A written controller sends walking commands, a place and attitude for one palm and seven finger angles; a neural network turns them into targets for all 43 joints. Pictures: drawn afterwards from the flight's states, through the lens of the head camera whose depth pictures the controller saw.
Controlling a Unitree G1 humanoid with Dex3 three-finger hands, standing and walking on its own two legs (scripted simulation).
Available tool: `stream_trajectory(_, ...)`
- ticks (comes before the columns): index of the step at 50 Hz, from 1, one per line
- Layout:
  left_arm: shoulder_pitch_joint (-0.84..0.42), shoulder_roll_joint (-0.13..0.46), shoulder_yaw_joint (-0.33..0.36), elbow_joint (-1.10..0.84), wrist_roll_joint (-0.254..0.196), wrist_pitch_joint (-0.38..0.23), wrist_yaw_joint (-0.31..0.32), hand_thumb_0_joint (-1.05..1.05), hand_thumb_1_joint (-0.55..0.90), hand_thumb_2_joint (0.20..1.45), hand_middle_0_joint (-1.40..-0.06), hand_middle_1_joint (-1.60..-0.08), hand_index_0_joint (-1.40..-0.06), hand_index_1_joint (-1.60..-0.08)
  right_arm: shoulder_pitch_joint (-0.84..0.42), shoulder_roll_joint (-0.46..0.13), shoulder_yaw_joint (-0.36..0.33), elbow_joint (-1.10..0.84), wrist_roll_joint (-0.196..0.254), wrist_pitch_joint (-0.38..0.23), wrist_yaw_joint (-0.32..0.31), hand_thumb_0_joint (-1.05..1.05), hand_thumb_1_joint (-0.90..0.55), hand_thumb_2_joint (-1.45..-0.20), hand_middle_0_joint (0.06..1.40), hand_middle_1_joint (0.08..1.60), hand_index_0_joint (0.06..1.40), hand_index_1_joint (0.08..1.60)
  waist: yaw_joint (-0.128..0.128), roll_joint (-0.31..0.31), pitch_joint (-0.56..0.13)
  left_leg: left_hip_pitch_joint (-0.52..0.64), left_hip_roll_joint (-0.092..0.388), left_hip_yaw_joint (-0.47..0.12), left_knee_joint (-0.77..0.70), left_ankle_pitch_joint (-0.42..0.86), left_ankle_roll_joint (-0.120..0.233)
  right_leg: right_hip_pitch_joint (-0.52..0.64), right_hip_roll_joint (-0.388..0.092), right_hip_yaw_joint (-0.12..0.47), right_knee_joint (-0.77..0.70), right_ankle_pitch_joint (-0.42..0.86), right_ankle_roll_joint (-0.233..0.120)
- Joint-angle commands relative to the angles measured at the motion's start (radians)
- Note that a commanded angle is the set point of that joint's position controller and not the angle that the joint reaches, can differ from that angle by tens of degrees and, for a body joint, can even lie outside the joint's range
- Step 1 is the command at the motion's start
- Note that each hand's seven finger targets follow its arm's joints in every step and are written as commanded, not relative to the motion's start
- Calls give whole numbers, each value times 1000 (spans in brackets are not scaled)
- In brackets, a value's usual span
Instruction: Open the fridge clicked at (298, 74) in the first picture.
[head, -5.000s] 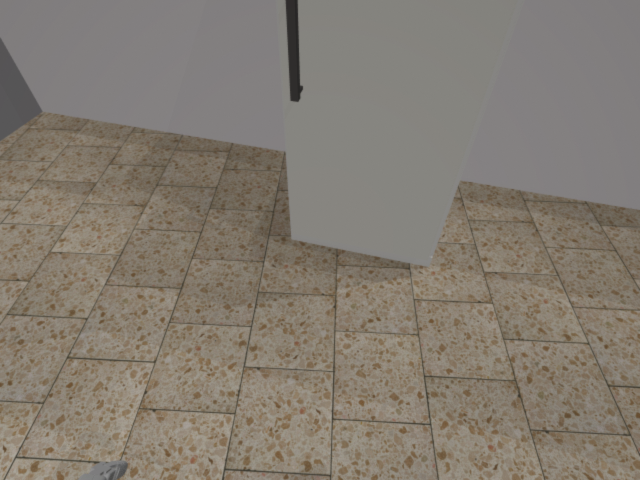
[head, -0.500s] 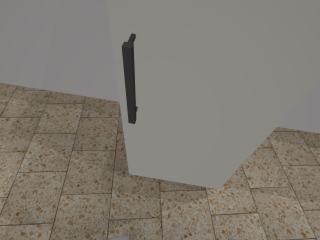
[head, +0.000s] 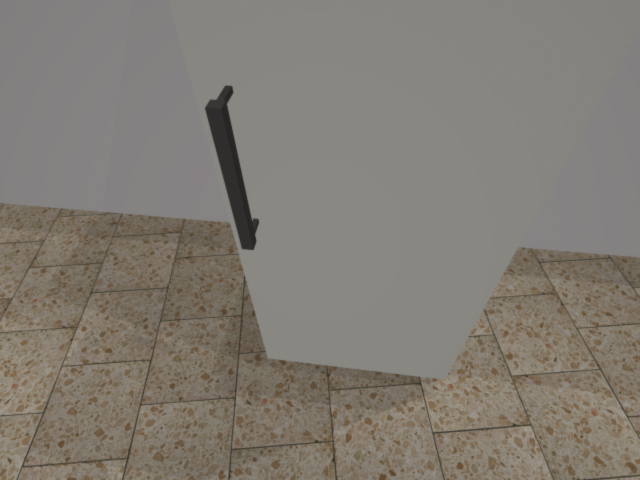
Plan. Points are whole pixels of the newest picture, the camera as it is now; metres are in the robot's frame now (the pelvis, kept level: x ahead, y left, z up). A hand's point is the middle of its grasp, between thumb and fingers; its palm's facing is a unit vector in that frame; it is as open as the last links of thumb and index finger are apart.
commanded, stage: come to a stop and stand still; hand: left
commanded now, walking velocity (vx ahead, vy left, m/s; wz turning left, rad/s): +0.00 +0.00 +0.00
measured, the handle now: (239, 177) +0.54 +0.17 +0.08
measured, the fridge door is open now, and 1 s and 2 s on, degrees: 0 0 0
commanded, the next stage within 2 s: look again from close up in 1.34 s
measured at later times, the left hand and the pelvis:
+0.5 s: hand out of the picture +0.00 +0.19 -0.18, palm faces +0.03 -0.98 -0.17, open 7.4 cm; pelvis +0.00 +0.02 +0.00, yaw +0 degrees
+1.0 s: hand out of the picture -0.02 +0.20 -0.18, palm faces +0.04 -0.97 -0.22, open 7.4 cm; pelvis -0.04 +0.01 -0.01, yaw +1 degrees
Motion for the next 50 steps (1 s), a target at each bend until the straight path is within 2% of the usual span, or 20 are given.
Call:
stream_trajectory(1, 16, 169, 32, -10, -20, -17, 18, 0, 900, 900, -200, -300, -200, -300, 34, -19, 16, -24, 6, -46, -15, 0, -900, -900, 200, 300, 200, 300, -3, -113, -7, 146, 12, -19, -301, 171, 6, -4, -160, 144, -83, 183, -80)
stream_trajectory(2, 22, 140, 25, -8, -25, -15, 15, 0, 900, 900, -200, -300, -200, -300, 52, -46, 17, -12, 3, -54, -19, 0, -900, -900, 200, 300, 200, 300, 0, -36, -30, 203, 73, -73, -298, 300, 30, -43, -100, 95, -48, 144, -43)
stream_trajectory(3, 23, 117, 21, -8, -23, -11, 15, 0, 900, 900, -200, -300, -200, -300, 38, -70, 16, -11, 1, -55, -23, 0, -900, -900, 200, 300, 200, 300, 13, -1, -27, 172, 122, -102, -296, 330, 49, -35, -67, 67, -56, 92, -20)
stream_trajectory(4, 13, 108, 14, 1, -22, -11, 14, 0, 900, 900, -200, -300, -200, -300, 29, -73, 19, 0, 1, -60, -26, 0, -900, -900, 200, 300, 200, 300, 11, 26, -33, 143, 133, -113, -311, 338, 59, -4, -54, 39, -47, 105, -6)
stream_trajectory(5, -1, 101, 12, 12, -21, -6, 15, 0, 900, 900, -200, -300, -200, -300, 19, -73, 18, 9, 3, -62, -27, 0, -900, -900, 200, 300, 200, 300, 13, 100, -29, 116, 136, -121, -344, 348, 63, 36, -47, 16, -27, 90, 4)
stream_trajectory(6, -10, 107, 9, 22, -21, -4, 14, 0, 900, 900, -200, -300, -200, -300, 9, -70, 22, 12, 5, -62, -29, 0, -900, -900, 200, 300, 200, 300, 12, 103, -18, 96, 131, -117, -366, 335, 62, 57, -40, 11, -26, 84, 9)
stream_trajectory(9, 9, 106, 0, 56, -19, -5, 12, 0, 900, 900, -200, -300, -200, -300, 2, -57, 25, 22, 7, -63, -31, 0, -900, -900, 200, 300, 200, 300, 14, 85, 12, 85, 108, -98, -383, 254, 54, 69, -46, 24, -59, 104, 6)
stream_trajectory(12, 17, 101, -5, 77, -18, -7, 12, 0, 900, 900, -200, -300, -200, -300, 12, -43, 28, 35, 8, -64, -32, 0, -900, -900, 200, 300, 200, 300, 8, 24, 37, 89, 94, -86, -384, 220, 47, 60, -56, 37, -87, 122, 4)
stream_trajectory(16, 18, 100, -9, 87, -17, -10, 14, 0, 900, 900, -200, -300, -200, -300, 32, -34, 31, 49, 9, -65, -32, 0, -900, -900, 200, 300, 200, 300, -1, -15, 58, 93, 84, -77, -388, 225, 43, 54, -62, 44, -103, 129, 4)
stream_trajectory(28, 30, 99, -13, 94, -19, -17, 18, 0, 900, 900, -200, -300, -200, -300, 47, -28, 35, 66, 10, -71, -33, 0, -900, -900, 200, 300, 200, 300, -6, -11, 53, 123, 79, -64, -383, 255, 39, 57, -65, 49, -114, 143, 2)
stream_trajectory(29, 76, 125, -28, 106, -7, -34, 58, 0, 900, 900, -200, -300, -200, -300, -13, -76, 40, -12, 19, -81, -18, 0, -900, -900, 200, 300, 200, 300, 7, -19, 105, 24, 90, -44, -207, 356, 24, 26, -90, 79, -73, 278, -16)
stream_trajectory(30, 76, 151, -26, 95, -7, -56, 48, 0, 900, 900, -200, -300, -200, -300, -24, -42, 49, -37, 10, -84, -14, 0, -900, -900, 200, 300, 200, 300, -7, -1, 76, 47, 49, -42, -219, 350, 21, 36, -119, 57, -26, 492, -28)
stream_trajectory(31, 80, 146, -26, 69, -10, -60, 42, 0, 900, 900, -200, -300, -200, -300, 63, -20, 46, -34, 2, -94, -17, 0, -900, -900, 200, 300, 200, 300, -23, -12, -68, 86, 43, -55, -214, 323, 29, 106, -112, 60, 35, 478, -36)
stream_trajectory(32, 61, 137, -26, 60, -13, -56, 37, 0, 900, 900, -200, -300, -200, -300, 86, -36, 41, -28, 3, -97, -22, 0, -900, -900, 200, 300, 200, 300, -26, 13, -146, 119, 57, -68, -208, 440, 36, 134, -97, 42, 66, 439, -36)
stream_trajectory(33, 57, 133, -27, 47, -17, -50, 33, 0, 900, 900, -200, -300, -200, -300, 71, -45, 39, -36, 6, -92, -27, 0, -900, -900, 200, 300, 200, 300, -19, -1, -143, 131, 67, -72, -205, 455, 43, 114, -83, 36, 52, 340, -33)
stream_trajectory(35, 29, 132, -26, 31, -13, -37, 27, 0, 900, 900, -200, -300, -200, -300, 57, -55, 37, -53, 5, -83, -28, 0, -900, -900, 200, 300, 200, 300, -19, -3, -43, 83, 72, -80, -224, 396, 50, 57, -64, 26, 31, 197, -28)
stream_trajectory(37, 25, 130, -26, 18, -14, -27, 23, 0, 900, 900, -200, -300, -200, -300, 36, -58, 37, -66, 5, -75, -27, 0, -900, -900, 200, 300, 200, 300, -16, -8, 59, 14, 64, -91, -266, 229, 52, 10, -60, 37, -11, 68, -26)
stream_trajectory(39, 28, 133, -25, 6, -13, -21, 20, 0, 900, 900, -200, -300, -200, -300, 31, -59, 34, -76, 3, -67, -22, 0, -900, -900, 200, 300, 200, 300, -15, -19, 111, -31, 50, -104, -303, 71, 54, -25, -55, 55, -44, -47, -28)
stream_trajectory(42, 34, 143, -20, -11, -13, -19, 18, 0, 900, 900, -200, -300, -200, -300, 42, -67, 31, -80, 0, -65, -18, 0, -900, -900, 200, 300, 200, 300, -18, -21, 103, -32, 44, -104, -321, 0, 53, -34, -54, 60, -57, -89, -29)
stream_trajectory(50, 48, 153, -15, -32, -13, -24, 14, 0, 900, 900, -200, -300, -200, -300, 51, -70, 34, -76, 0, -67, -16, 0, -900, -900, 200, 300, 200, 300, -16, -32, 89, -14, 40, -95, -325, 27, 50, -39, -63, 74, -94, -96, -30)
